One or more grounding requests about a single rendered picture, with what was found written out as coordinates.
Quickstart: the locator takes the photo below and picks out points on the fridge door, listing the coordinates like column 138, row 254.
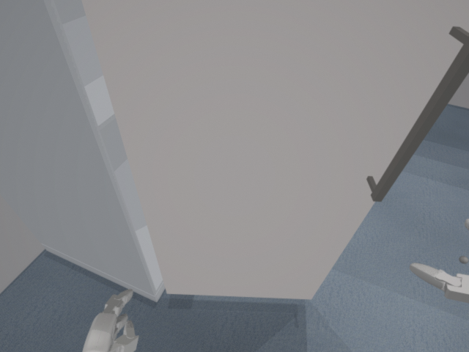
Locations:
column 251, row 126

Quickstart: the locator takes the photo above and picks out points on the handle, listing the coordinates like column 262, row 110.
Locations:
column 451, row 81

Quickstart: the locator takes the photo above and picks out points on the robot right hand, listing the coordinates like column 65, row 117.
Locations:
column 455, row 287

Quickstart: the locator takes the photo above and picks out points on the robot left hand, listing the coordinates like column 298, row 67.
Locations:
column 106, row 325

